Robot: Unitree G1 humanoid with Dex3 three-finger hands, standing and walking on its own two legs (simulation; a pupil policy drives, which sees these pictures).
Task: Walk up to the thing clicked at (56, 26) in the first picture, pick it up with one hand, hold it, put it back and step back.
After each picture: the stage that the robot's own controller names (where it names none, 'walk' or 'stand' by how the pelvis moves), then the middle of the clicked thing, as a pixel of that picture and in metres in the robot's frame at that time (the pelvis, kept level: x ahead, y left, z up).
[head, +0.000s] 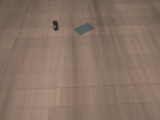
stand; (55, 25) +1.69 +0.36 -0.72
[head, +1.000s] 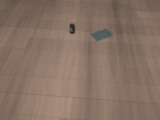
walk; (72, 28) +1.58 +0.14 -0.70
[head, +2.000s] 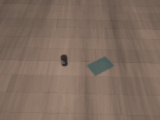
walk; (64, 60) +1.06 +0.16 -0.71
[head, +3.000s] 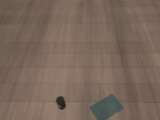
walk; (61, 103) +0.61 +0.20 -0.69
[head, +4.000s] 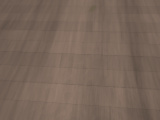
stand; out of the picture +0.37 +0.19 -0.70
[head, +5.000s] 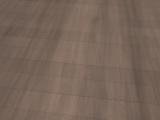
stand; out of the picture +0.33 +0.15 -0.72
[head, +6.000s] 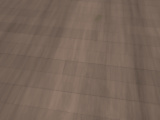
stand; out of the picture +0.34 +0.15 -0.72
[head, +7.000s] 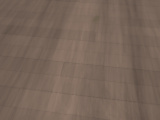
stand; out of the picture +0.33 +0.16 -0.72
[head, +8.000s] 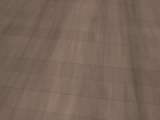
stand; out of the picture +0.33 +0.16 -0.72
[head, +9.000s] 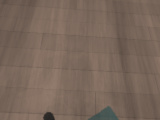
go down; (49, 118) +0.34 +0.19 -0.65
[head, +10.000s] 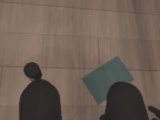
go down; (33, 72) +0.39 +0.24 -0.30
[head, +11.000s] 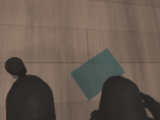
close in; (16, 68) +0.38 +0.26 -0.26
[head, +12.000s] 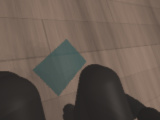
close in; out of the picture +0.36 +0.27 -0.21
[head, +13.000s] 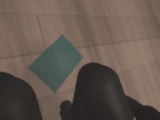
close; out of the picture +0.36 +0.29 -0.21
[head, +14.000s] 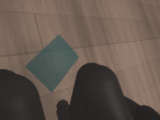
lift; out of the picture +0.34 +0.28 -0.22
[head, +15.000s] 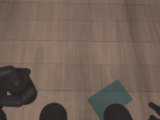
lift; (22, 88) +0.31 +0.20 -0.01
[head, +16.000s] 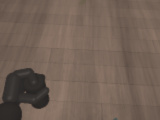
hold; (37, 91) +0.32 +0.17 +0.00
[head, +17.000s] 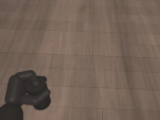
hold; (38, 93) +0.32 +0.17 +0.00
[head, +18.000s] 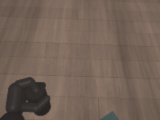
crouch; (38, 99) +0.31 +0.17 -0.05
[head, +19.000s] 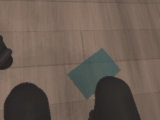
lower; out of the picture +0.43 +0.25 -0.11
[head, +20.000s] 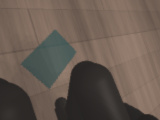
lower; out of the picture +0.40 +0.30 -0.22
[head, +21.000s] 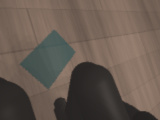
lower; out of the picture +0.39 +0.31 -0.22
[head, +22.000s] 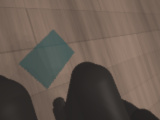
lower; out of the picture +0.39 +0.31 -0.22
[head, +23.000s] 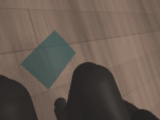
lower; out of the picture +0.38 +0.30 -0.22
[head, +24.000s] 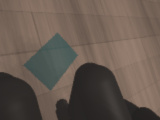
open; out of the picture +0.36 +0.27 -0.22
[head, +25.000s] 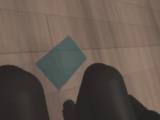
stand; out of the picture +0.36 +0.25 -0.22
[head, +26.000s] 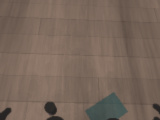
stand; (51, 108) +0.36 +0.19 -0.55
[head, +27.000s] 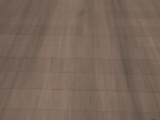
stand; out of the picture +0.34 +0.17 -0.67
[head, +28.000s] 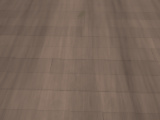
stand; out of the picture +0.33 +0.17 -0.67
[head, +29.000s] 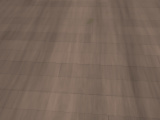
stand; out of the picture +0.37 +0.16 -0.72
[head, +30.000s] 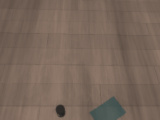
walk; (60, 111) +0.41 +0.14 -0.70
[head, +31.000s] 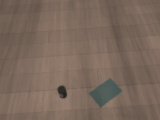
walk; (62, 92) +0.61 +0.22 -0.70
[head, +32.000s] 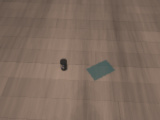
stand; (63, 64) +0.96 +0.18 -0.70
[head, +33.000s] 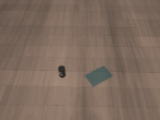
stand; (62, 71) +0.94 +0.21 -0.72
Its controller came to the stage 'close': yes
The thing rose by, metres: 0.70
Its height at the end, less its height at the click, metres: +0.00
